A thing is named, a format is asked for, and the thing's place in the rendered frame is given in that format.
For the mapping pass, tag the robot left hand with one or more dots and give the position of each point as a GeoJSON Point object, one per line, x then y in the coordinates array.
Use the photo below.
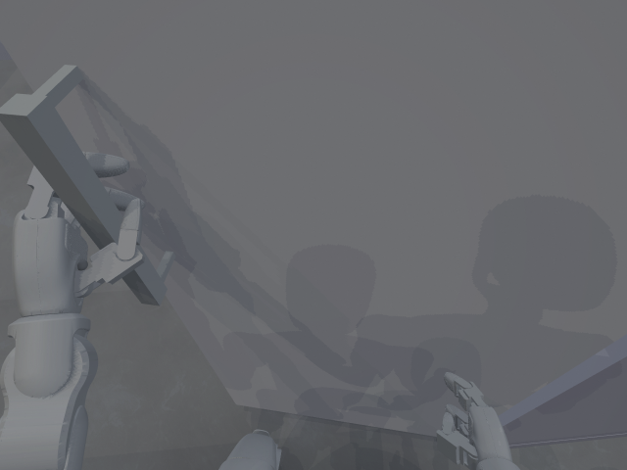
{"type": "Point", "coordinates": [47, 246]}

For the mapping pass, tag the left robot thigh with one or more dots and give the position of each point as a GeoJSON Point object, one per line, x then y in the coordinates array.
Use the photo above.
{"type": "Point", "coordinates": [253, 452]}

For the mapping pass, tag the robot right hand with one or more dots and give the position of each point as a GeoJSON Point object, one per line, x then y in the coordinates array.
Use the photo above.
{"type": "Point", "coordinates": [481, 434]}

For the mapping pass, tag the handle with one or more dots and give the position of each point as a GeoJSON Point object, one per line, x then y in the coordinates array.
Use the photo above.
{"type": "Point", "coordinates": [35, 124]}

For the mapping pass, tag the fridge door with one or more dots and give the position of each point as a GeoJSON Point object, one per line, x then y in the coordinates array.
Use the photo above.
{"type": "Point", "coordinates": [362, 195]}

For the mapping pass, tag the robot left forearm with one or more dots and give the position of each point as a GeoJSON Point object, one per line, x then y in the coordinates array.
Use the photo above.
{"type": "Point", "coordinates": [44, 380]}

